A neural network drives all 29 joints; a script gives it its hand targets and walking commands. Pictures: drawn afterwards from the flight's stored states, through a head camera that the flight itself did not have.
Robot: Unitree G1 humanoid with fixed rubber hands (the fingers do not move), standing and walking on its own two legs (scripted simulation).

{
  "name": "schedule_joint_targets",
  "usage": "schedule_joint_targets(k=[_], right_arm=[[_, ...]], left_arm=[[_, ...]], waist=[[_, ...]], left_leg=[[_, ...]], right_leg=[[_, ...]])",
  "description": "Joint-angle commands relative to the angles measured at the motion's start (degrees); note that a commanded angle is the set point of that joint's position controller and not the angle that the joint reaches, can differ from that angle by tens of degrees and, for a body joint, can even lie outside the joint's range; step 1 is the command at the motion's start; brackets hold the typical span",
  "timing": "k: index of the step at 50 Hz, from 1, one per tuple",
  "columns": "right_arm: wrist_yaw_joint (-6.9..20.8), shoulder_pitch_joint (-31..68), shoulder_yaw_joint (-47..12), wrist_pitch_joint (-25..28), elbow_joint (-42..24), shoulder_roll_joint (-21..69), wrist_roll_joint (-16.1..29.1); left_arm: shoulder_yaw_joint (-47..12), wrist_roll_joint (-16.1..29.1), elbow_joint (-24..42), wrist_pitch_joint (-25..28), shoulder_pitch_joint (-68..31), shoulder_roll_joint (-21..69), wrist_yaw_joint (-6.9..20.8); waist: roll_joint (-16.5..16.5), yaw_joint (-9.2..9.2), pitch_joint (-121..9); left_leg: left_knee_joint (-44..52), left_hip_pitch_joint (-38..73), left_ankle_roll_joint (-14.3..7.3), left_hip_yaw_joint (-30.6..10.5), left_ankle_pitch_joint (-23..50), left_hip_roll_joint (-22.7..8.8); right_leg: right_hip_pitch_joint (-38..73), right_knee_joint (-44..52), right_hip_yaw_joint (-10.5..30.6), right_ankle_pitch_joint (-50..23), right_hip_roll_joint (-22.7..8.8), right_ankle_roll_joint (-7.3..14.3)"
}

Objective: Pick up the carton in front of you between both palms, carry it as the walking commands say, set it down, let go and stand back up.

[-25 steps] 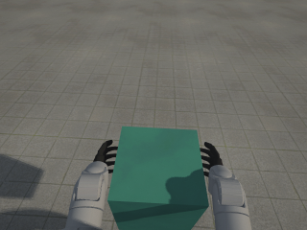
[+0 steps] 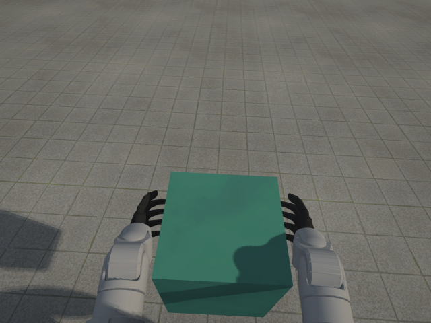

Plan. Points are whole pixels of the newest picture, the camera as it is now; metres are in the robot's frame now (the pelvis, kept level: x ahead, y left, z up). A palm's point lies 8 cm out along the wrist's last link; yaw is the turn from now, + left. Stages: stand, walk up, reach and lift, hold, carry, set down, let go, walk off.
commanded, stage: carry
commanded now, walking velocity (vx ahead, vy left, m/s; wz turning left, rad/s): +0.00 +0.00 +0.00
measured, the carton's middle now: (219, 248) +0.29 +0.00 -0.04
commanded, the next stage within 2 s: hold in 0.18 s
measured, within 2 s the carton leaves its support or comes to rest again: neither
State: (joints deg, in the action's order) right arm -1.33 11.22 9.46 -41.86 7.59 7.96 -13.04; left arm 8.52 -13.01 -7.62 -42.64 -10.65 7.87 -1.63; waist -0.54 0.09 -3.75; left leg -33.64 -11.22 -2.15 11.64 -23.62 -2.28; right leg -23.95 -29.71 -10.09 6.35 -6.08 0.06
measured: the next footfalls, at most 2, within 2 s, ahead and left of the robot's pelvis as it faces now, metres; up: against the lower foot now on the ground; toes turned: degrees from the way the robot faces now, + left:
none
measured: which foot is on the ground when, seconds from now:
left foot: down 0.00-1.00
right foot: down 0.00-1.00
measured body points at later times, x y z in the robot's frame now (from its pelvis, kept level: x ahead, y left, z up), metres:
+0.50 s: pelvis +0.00 -0.02 +0.01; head -0.02 -0.04 +0.46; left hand +0.25 +0.19 +0.04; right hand +0.32 -0.11 +0.04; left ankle -0.06 +0.08 -0.73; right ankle +0.10 -0.16 -0.73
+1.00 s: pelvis +0.00 -0.08 +0.02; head -0.02 -0.11 +0.46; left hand +0.26 +0.15 +0.05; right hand +0.34 -0.15 +0.04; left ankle -0.06 +0.08 -0.73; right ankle +0.10 -0.16 -0.73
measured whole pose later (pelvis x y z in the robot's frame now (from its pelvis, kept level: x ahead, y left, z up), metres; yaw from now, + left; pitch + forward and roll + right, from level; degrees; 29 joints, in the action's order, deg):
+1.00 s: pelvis +0.00 -0.08 +0.02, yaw +15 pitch -5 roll +0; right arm -0.1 15.9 12.9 -40.4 14.1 8.9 -17.4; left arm 15.0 -16.5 -19.1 -37.6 -16.2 9.0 1.4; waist -3.7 -0.6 0.8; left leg -22.2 -2.5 0.9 -9.9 -15.1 -0.8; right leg -9.6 -20.2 0.6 5.5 1.9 1.1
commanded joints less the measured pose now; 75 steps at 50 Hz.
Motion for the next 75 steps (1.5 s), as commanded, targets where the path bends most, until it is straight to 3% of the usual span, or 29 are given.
schedule_joint_targets(k=[1,9,10,11,12,13,15,18,19,24,38,52,59,64,68,71,75], right_arm=[[12.82,23.61,-32.15,1.45,-2.68,50.80,13.97],[12.97,23.39,-31.63,1.27,-2.09,50.83,13.76],[12.96,18.47,-30.77,1.56,-3.06,50.96,13.16],[13.00,19.62,-30.65,2.86,-6.13,48.54,13.36],[13.29,21.17,-31.59,3.00,-6.48,49.31,13.10],[13.72,22.34,-32.36,3.53,-6.42,49.24,13.37],[13.81,23.22,-33.42,4.41,-5.51,49.44,14.06],[13.47,23.22,-33.19,5.12,-4.16,49.71,13.28],[13.43,23.21,-32.40,5.11,-3.14,49.42,12.72],[13.08,21.87,-29.31,4.57,2.14,51.68,10.04],[16.22,28.73,-31.04,3.58,4.33,55.95,11.57],[16.99,31.57,-27.95,3.24,8.53,56.41,10.81],[17.69,42.03,-16.07,6.79,20.47,52.91,5.36],[15.79,44.04,-3.90,11.40,26.88,44.90,-1.95],[14.35,40.59,1.02,17.16,28.10,38.62,-6.12],[14.45,40.07,-1.84,22.99,27.08,39.30,-5.23],[14.91,43.42,-9.22,30.05,26.02,43.72,-1.90]], left_arm=[[-32.41,14.64,5.26,2.78,-26.81,50.41,13.00],[-32.05,14.36,4.71,2.56,-26.52,50.48,13.09],[-30.16,13.10,0.80,4.04,-23.35,52.93,13.25],[-28.91,11.60,1.65,6.09,-21.80,50.33,12.42],[-26.88,10.45,0.94,6.61,-20.47,48.65,12.02],[-27.20,10.21,1.00,7.13,-22.49,49.85,11.64],[-28.53,11.42,0.96,8.08,-23.53,50.29,11.05],[-29.52,12.19,0.49,8.52,-25.75,50.08,11.45],[-29.54,12.29,0.02,8.40,-26.43,50.12,11.72],[-31.13,14.02,-2.04,7.18,-30.83,51.64,14.65],[-24.69,11.10,-7.10,7.35,-32.05,53.84,16.87],[-22.60,10.56,-9.96,7.65,-37.47,54.88,18.17],[-13.86,4.99,-21.79,11.21,-47.78,54.22,17.76],[-3.08,-2.17,-28.29,15.66,-48.92,47.26,14.18],[1.39,-5.05,-29.95,21.30,-45.94,41.44,11.74],[-1.78,-3.65,-29.22,27.03,-44.93,42.04,10.78],[-10.56,0.55,-27.55,34.20,-47.99,46.26,9.88]], waist=[[-0.01,-0.10,-13.98],[-0.24,-0.11,-13.72],[-9.71,-1.61,-3.68],[-7.79,-0.15,-5.49],[-1.29,1.24,-8.24],[-4.99,1.73,-9.02],[-3.46,1.45,-10.64],[-2.30,0.20,-9.86],[-3.47,-0.09,-9.25],[-1.91,-2.83,-6.46],[1.73,0.69,-8.89],[1.71,-0.62,-8.44],[-0.11,-2.31,-4.21],[-0.48,-2.93,-2.41],[-0.79,-3.84,-6.66],[-1.36,-3.69,-14.95],[-1.58,-4.40,-31.15]], left_leg=[[7.49,-1.76,0.29,-6.07,16.84,-7.11],[7.42,-1.62,0.35,-6.01,17.89,-7.23],[15.15,-12.12,-0.30,-18.94,34.15,0.97],[14.26,-8.65,-0.52,-20.32,39.31,1.97],[13.48,0.26,0.34,-19.81,38.38,2.89],[14.07,1.22,1.18,-19.15,35.98,3.51],[14.33,3.00,2.09,-19.85,39.43,3.68],[14.77,6.41,2.64,-19.06,35.90,4.53],[15.68,6.18,2.82,-18.67,31.05,4.76],[16.57,0.14,3.39,-17.58,22.18,5.93],[18.16,-7.70,0.60,-16.56,9.37,8.15],[17.53,-10.18,0.09,-16.94,6.14,8.02],[14.77,-16.27,-0.01,-16.69,-0.42,7.86],[9.91,-23.18,0.90,-15.92,-0.26,8.32],[4.64,-27.75,2.05,-15.11,6.24,9.49],[0.56,-30.54,3.04,-14.73,12.86,10.43],[-6.52,-36.98,4.87,-14.72,21.55,11.08]], right_leg=[[11.55,0.92,3.77,-10.33,-3.25,0.96],[11.39,0.77,3.47,-10.39,-3.09,0.85],[32.38,0.26,11.75,-15.33,13.03,1.57],[32.73,1.37,13.58,-18.07,11.84,1.27],[28.55,4.18,14.04,-15.56,11.62,0.86],[29.15,4.24,13.88,-15.99,11.63,0.88],[29.69,3.96,13.48,-16.68,12.79,0.33],[27.17,5.77,13.08,-13.25,13.38,0.01],[27.07,6.04,13.09,-10.92,13.29,-0.02],[29.60,7.68,12.72,-7.64,13.68,0.61],[37.43,10.04,13.78,-2.92,10.36,-1.69],[36.99,11.19,14.48,3.12,9.19,-2.04],[31.68,7.61,13.32,10.53,10.07,-1.15],[24.90,2.50,12.08,7.39,11.16,-0.55],[15.78,-3.29,10.61,-2.90,11.76,-0.26],[11.23,-8.71,10.65,-11.30,12.08,-0.14],[7.58,-17.18,11.06,-21.73,12.21,0.30]])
